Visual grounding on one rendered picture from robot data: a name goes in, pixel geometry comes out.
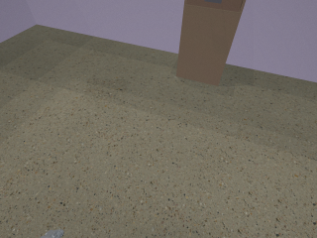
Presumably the drawer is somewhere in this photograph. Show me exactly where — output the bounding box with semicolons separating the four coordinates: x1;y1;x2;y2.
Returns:
187;0;243;12

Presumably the cabinet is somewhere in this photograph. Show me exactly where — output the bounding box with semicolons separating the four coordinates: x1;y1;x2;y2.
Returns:
176;0;246;86

